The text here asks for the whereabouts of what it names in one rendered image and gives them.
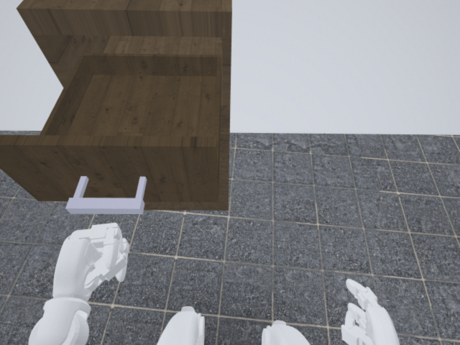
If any handle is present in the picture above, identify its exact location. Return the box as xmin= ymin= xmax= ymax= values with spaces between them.
xmin=65 ymin=176 xmax=147 ymax=214

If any left robot hand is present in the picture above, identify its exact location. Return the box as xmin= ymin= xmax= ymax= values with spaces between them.
xmin=52 ymin=223 xmax=129 ymax=302

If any left robot shin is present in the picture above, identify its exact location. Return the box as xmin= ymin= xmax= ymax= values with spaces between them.
xmin=181 ymin=306 xmax=195 ymax=312

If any cabinet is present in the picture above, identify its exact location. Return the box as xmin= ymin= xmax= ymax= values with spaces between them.
xmin=17 ymin=0 xmax=232 ymax=211

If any robot left forearm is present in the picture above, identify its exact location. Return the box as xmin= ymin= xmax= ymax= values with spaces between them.
xmin=28 ymin=297 xmax=91 ymax=345

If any right robot hand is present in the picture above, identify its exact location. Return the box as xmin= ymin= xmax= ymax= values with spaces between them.
xmin=341 ymin=279 xmax=400 ymax=345

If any robot right thigh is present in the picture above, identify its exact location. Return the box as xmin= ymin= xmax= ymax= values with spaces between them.
xmin=262 ymin=324 xmax=310 ymax=345

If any drawer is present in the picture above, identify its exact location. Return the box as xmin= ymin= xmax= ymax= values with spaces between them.
xmin=0 ymin=53 xmax=221 ymax=202

